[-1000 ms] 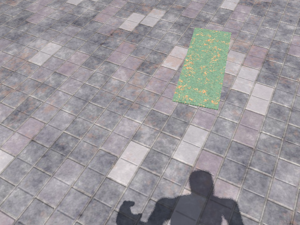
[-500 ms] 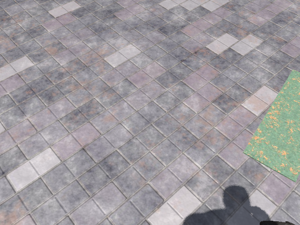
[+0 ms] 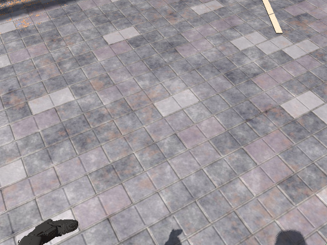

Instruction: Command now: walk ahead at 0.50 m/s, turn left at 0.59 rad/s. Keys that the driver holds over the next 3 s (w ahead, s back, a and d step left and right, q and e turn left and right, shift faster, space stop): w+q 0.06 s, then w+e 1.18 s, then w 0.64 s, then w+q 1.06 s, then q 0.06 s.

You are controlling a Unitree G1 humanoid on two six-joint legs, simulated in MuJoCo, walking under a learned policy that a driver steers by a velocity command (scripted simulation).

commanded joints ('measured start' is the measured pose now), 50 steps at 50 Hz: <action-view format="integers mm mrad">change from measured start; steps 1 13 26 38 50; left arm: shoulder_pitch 297 257 309 80 370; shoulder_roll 171 177 155 52 237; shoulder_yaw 58 49 31 9 78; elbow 0 71 38 -74 -79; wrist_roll -13 -33 -52 -30 -27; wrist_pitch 8 32 47 96 83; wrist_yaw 5 9 28 -22 -17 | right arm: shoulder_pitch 59 -281 -64 -133 -189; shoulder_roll -126 -8 -97 -139 -147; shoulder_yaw -7 31 -5 -27 -1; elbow -95 -181 -113 -34 -117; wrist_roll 24 -20 -25 -26 23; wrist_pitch -24 -49 -61 -75 -108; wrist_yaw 2 31 28 10 31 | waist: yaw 145 116 -11 27 198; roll -229 -84 123 28 -130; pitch -256 5 -134 43 -235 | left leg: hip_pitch -646 -427 284 49 -720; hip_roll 69 160 428 344 122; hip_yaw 19 185 -208 318 139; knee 573 -75 -474 -625 620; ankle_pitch -35 433 180 549 9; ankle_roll -23 -65 158 111 -52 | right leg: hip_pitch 776 305 -327 -184 775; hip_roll -443 -215 -118 -149 -341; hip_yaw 725 133 89 15 677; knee -238 -373 709 233 -250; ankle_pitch -484 112 -334 119 -277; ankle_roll -220 -197 -3 14 -340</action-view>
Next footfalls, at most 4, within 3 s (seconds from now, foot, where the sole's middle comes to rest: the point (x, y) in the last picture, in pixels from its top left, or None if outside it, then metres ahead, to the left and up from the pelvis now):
0.44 left None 0.37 0.15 -0.76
0.94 right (199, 208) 0.61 -0.17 -0.76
1.42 left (178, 143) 0.95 -0.11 -0.76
1.94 right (247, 124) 1.04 -0.48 -0.76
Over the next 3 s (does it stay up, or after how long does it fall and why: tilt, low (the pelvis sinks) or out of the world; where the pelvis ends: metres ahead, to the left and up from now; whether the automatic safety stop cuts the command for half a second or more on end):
stays up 1.52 -0.53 0.00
